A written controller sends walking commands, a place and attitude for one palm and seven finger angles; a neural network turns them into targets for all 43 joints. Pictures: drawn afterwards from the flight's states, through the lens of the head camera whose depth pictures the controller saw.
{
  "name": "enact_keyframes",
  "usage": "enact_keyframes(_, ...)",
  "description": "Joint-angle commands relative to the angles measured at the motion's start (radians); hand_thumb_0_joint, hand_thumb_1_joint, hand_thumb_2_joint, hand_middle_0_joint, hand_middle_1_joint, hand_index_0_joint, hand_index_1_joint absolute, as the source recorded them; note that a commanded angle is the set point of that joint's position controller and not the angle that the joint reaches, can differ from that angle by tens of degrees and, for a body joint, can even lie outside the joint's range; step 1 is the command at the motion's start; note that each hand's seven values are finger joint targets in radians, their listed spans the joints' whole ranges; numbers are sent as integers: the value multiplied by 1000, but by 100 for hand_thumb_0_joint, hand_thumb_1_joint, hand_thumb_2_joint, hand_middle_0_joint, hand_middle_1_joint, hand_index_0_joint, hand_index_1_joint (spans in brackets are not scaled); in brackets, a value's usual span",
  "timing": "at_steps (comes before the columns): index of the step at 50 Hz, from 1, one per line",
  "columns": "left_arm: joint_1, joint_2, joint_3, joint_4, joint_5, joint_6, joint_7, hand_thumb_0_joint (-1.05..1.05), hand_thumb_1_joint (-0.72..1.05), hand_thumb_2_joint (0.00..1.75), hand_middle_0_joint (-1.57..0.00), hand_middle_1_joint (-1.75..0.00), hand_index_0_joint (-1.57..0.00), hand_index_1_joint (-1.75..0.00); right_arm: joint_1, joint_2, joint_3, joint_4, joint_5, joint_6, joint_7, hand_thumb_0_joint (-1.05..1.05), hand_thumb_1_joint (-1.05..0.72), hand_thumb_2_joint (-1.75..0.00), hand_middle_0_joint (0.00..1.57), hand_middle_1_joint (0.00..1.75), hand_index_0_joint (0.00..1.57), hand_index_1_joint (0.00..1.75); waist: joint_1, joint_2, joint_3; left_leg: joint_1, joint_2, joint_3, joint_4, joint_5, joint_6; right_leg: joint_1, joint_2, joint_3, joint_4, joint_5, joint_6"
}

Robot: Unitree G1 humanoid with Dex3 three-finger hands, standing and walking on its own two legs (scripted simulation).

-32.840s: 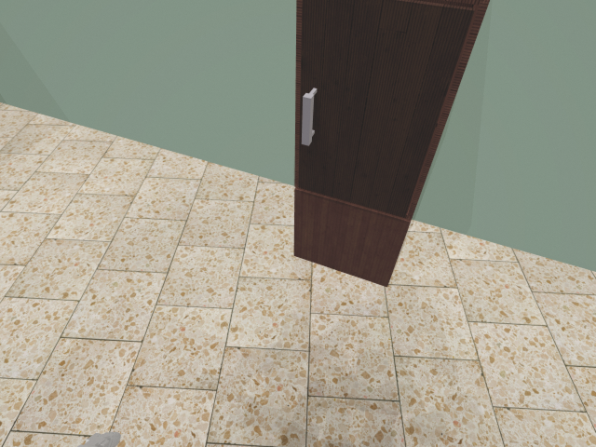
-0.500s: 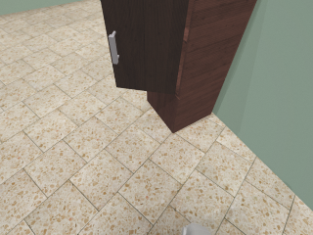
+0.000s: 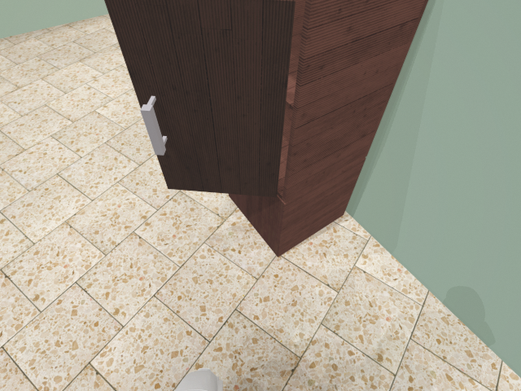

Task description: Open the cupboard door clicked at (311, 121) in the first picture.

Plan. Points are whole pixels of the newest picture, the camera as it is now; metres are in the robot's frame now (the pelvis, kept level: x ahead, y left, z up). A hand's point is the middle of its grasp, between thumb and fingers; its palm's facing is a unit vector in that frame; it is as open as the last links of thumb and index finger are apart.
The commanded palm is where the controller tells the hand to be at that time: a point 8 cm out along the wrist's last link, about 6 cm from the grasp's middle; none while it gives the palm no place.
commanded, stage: take the last steps up to it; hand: left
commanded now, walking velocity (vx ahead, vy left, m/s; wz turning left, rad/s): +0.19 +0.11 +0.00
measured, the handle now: (156, 126) +0.71 +0.31 -0.06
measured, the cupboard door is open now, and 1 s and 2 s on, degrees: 50 50 50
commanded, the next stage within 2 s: come to a stop and stand still in 0.10 s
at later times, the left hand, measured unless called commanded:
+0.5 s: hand (128, 361) +0.19 +0.26 -0.19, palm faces -0.01 -0.98 -0.18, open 7.3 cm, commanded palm none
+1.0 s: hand (155, 376) +0.17 +0.20 -0.17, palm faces -0.01 -0.97 -0.25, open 7.3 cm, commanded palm none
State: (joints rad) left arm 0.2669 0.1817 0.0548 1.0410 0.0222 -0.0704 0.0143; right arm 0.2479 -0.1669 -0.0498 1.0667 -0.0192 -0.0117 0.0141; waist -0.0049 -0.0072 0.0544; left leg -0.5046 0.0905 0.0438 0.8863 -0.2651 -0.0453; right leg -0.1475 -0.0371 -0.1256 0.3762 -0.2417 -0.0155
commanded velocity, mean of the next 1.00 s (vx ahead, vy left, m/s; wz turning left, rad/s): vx -0.07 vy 0.02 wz -0.01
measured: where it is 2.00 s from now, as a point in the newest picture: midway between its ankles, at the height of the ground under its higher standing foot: outside the picture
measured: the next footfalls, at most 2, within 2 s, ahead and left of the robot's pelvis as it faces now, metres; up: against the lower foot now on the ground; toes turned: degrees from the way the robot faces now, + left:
left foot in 0.14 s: +0.17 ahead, +0.16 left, +0.00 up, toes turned +6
right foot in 0.72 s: +0.10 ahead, -0.08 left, +0.00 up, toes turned -5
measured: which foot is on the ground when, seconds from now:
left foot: up 0.00-0.12, down 0.14-0.74, up 0.76-1.00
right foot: down 0.00-0.16, up 0.18-0.70, down 0.72-1.00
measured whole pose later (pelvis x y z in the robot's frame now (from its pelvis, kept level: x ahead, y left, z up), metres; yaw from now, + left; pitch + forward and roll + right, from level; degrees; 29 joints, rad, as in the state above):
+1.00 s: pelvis +0.10 +0.01 +0.00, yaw -3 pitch +0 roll +2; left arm 0.20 0.18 0.04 1.01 0.03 0.00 0.04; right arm 0.20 -0.21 -0.07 1.04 -0.01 0.07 0.00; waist 0.01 -0.01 0.07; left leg -0.37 0.00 0.03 0.83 -0.45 -0.06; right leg -0.18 -0.08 -0.04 0.47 -0.30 0.01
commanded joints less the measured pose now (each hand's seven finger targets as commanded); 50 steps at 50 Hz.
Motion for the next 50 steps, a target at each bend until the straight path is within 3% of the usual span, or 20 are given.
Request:
enact_keyframes(1, 66, 138, 26, -11, 2, -10, -7, 0, 90, 90, -20, -30, -20, -30, -12, -25, 1, -67, 1, -17, 13, 0, -90, -90, 20, 30, 20, 30, 29, -127, -27, 66, -26, 42, -198, 46, -1, 10, -250, 135, -133, 280, -119)
enact_keyframes(4, 46, 154, 29, 2, 4, 5, -6, 0, 90, 90, -20, -30, -20, -30, 9, -49, -4, -66, 0, -29, 10, 0, -90, -90, 20, 30, 20, 30, 0, -124, 1, 233, -58, 65, -342, 91, 13, -84, -241, 122, -71, 152, -85)
enact_keyframes(6, 44, 124, 22, -4, 0, 21, -11, 0, 90, 90, -20, -30, -20, -30, 149, -122, -18, -22, -5, -42, 0, 0, -90, -90, 20, 30, 20, 30, -57, 11, -55, 467, -36, 37, -435, 107, 30, -190, -153, 58, 146, 45, -41)
enact_keyframes(7, 81, 70, 14, -14, -7, 25, -12, 0, 90, 90, -20, -30, -20, -30, 237, -218, -40, -12, -19, -48, -13, 0, -90, -90, 20, 30, 20, 30, -81, 241, -123, 588, 171, -227, -483, 152, 117, -331, -29, -32, 392, -199, 6)
enact_keyframes(8, 45, 50, 2, -44, -7, 26, -9, 0, 90, 90, -20, -30, -20, -30, 290, -259, -46, -12, -15, -35, -26, 0, -90, -90, 20, 30, 20, 30, -97, 328, -141, 567, 285, -384, -588, 157, 208, -399, 16, -2, 647, -395, 10)
enact_keyframes(9, 21, 51, 4, -57, -3, 29, -6, 0, 90, 90, -20, -30, -20, -30, 236, -247, -37, -30, -15, -25, -32, 0, -90, -90, 20, 30, 20, 30, -77, 227, -100, 480, 312, -389, -634, 58, 245, -428, -25, 64, 768, -376, -8)
enact_keyframes(10, -5, 48, 1, -44, 1, 32, -5, 0, 90, 90, -20, -30, -20, -30, 168, -193, -23, -45, -12, -31, -37, 0, -90, -90, 20, 30, 20, 30, -56, 210, -57, 402, 264, -354, -651, 106, 227, -451, -54, 89, 820, -286, -6)
enact_keyframes(13, 79, 18, -9, 23, -11, 52, -2, 0, 90, 90, -20, -30, -20, -30, 24, -101, 21, -73, -4, -52, -57, 0, -90, -90, 20, 30, 20, 30, 31, 71, -32, 264, 201, -128, -617, 590, 164, -284, -84, 150, 696, -115, 37)
enact_keyframes(16, 110, 55, 3, 25, -14, 93, 9, 0, 90, 90, -20, -30, -20, -30, 20, -135, 16, -60, 3, -36, -76, 0, -90, -90, 20, 30, 20, 30, 31, 70, -121, 344, 236, -88, -556, 870, 174, -248, -44, 142, 649, -126, 56)
enact_keyframes(19, 64, 80, 20, -20, -5, 121, 8, 0, 90, 90, -20, -30, -20, -30, 51, -174, -5, -51, -1, -12, -91, 0, -90, -90, 20, 30, 20, 30, 12, 41, -134, 408, 298, -126, -524, 916, 217, -341, -20, 158, 718, -158, 59)
enact_keyframes(27, -49, 73, 21, -93, -1, 140, 1, 0, 90, 90, -20, -30, -20, -30, 42, -177, -23, -43, -6, 7, -86, 0, -90, -90, 20, 30, 20, 30, -7, 188, -105, 401, 241, -88, -514, 737, 208, -364, 3, 142, 662, -155, 68)
enact_keyframes(32, -73, 59, 3, -111, -8, 114, 5, 0, 90, 90, -20, -30, -20, -30, 46, -198, -40, -44, -9, 18, -62, 0, -90, -90, 20, 30, 20, 30, -19, 248, -138, 399, 214, -86, -478, 646, 188, -192, 14, 68, 327, -171, 43)
enact_keyframes(34, -8, 73, 6, -89, -9, 94, 7, 0, 90, 90, -20, -30, -20, -30, 37, -196, -43, -47, 0, 23, -51, 0, -90, -90, 20, 30, 20, 30, 17, 188, -155, 349, 158, -57, -409, 509, 132, -40, 18, 51, 77, 43, 40)
enact_keyframes(35, 16, 117, 11, -79, -4, 80, 12, 0, 90, 90, -20, -30, -20, -30, 50, -161, -41, -49, 9, 24, -43, 0, -90, -90, 20, 30, 20, 30, 23, 83, -177, 292, 98, -21, -346, 333, 79, 55, -42, 113, -22, 201, 30)
enact_keyframes(36, 16, 201, 23, -74, 4, 66, 22, 0, 90, 90, -20, -30, -20, -30, 55, -93, -28, -68, 17, 26, -34, 0, -90, -90, 20, 30, 20, 30, 18, -170, -174, 132, -10, 61, -241, -36, 17, 138, -251, 327, -40, 454, -30)
enact_keyframes(37, 6, 235, 19, -78, 0, 62, 24, 0, 90, 90, -20, -30, -20, -30, 14, -94, -20, -91, 16, 42, -32, 0, -90, -90, 20, 30, 20, 30, 37, -238, -142, 114, -61, 18, -114, -332, 1, 40, -386, 396, -56, 586, -128)
enact_keyframes(39, -51, 211, 17, -81, 3, 67, 27, 0, 90, 90, -20, -30, -20, -30, -21, -69, -19, -94, 7, 61, -27, 0, -90, -90, 20, 30, 20, 30, 24, -107, -54, 81, -57, -25, -2, -291, 3, -9, -336, 285, -34, 647, -154)
enact_keyframes(40, -51, 206, 21, -70, 1, 63, 31, 0, 90, 90, -20, -30, -20, -30, -9, -84, -18, -76, 5, 63, -33, 0, -90, -90, 20, 30, 20, 30, 17, -255, -74, 19, -58, -32, 51, -284, -7, 74, -305, 299, 11, 781, -145)
enact_keyframes(41, -42, 194, 14, -67, -5, 62, 31, 0, 90, 90, -20, -30, -20, -30, -3, -115, -24, -68, 7, 65, -34, 0, -90, -90, 20, 30, 20, 30, 24, -274, -59, 1, -56, -49, 89, -247, -14, 92, -296, 267, 19, 825, -133)
enact_keyframes(50, -26, 223, 39, -71, 8, 65, 28, 0, 90, 90, -20, -30, -20, -30, -39, -87, -21, -98, 13, 51, -14, 0, -90, -90, 20, 30, 20, 30, 40, -170, -47, 142, -99, -1, -214, -153, -10, 46, -282, 268, 1, 482, -134)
